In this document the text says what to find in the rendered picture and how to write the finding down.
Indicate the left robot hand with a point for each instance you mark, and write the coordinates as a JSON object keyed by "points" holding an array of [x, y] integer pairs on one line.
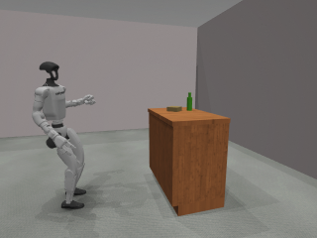
{"points": [[90, 99]]}

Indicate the left robot shin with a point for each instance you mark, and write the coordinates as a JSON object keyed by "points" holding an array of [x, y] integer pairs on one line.
{"points": [[80, 170]]}

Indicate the left robot forearm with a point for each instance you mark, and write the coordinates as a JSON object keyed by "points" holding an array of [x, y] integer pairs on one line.
{"points": [[74, 103]]}

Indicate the robot head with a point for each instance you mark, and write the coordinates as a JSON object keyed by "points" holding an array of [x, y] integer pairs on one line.
{"points": [[49, 67]]}

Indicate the robot right upper arm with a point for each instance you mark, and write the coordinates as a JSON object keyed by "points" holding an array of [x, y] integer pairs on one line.
{"points": [[41, 93]]}

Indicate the sponge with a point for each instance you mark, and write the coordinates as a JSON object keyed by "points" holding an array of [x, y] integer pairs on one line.
{"points": [[173, 108]]}

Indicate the right robot forearm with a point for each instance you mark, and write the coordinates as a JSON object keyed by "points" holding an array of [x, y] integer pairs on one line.
{"points": [[43, 123]]}

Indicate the table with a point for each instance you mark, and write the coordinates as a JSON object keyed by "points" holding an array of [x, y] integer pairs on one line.
{"points": [[188, 153]]}

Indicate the right robot hand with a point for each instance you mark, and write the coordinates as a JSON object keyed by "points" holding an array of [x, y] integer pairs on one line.
{"points": [[59, 141]]}

